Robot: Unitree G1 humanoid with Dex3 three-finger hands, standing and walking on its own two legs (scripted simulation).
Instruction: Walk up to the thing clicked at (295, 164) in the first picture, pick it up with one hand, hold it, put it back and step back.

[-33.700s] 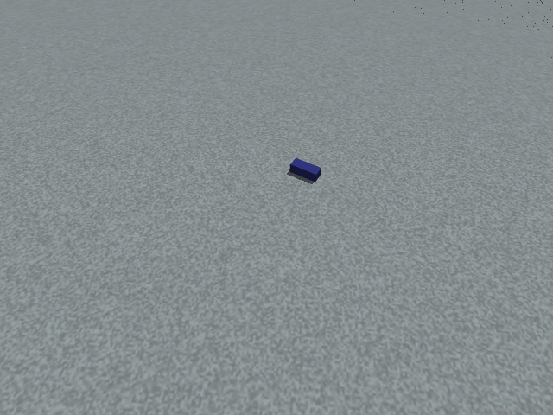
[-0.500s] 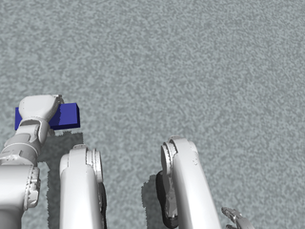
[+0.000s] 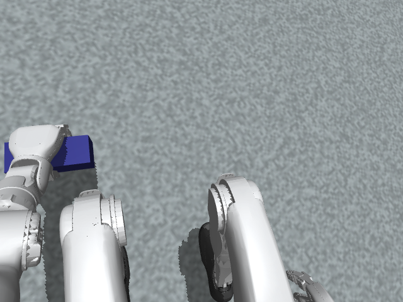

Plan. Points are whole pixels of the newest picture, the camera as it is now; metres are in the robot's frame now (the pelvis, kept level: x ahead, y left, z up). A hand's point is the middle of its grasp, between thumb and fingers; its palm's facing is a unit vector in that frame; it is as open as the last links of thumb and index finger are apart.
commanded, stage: rest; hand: left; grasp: from above
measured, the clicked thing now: (52, 156) +0.42 +0.27 -0.22
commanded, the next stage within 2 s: open in 1.18 s
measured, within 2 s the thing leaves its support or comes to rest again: rests again in 0.78 s
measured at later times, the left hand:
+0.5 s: hand (57, 157) +0.42 +0.26 -0.24, palm faces -0.48 -0.13 -0.87, open 9.7 cm
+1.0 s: hand (61, 157) +0.42 +0.26 -0.27, palm faces -0.46 -0.13 -0.88, open 9.7 cm
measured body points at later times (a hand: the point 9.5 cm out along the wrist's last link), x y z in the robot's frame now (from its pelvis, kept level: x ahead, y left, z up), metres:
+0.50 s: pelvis +0.00 +0.00 -0.03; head +0.25 +0.07 +0.34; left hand +0.44 +0.27 -0.19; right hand +0.05 -0.28 -0.12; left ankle +0.08 +0.14 -0.29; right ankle +0.10 -0.13 -0.29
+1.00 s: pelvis +0.01 +0.01 -0.03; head +0.26 +0.09 +0.33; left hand +0.44 +0.27 -0.22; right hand +0.05 -0.26 -0.12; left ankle +0.08 +0.14 -0.29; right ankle +0.10 -0.12 -0.29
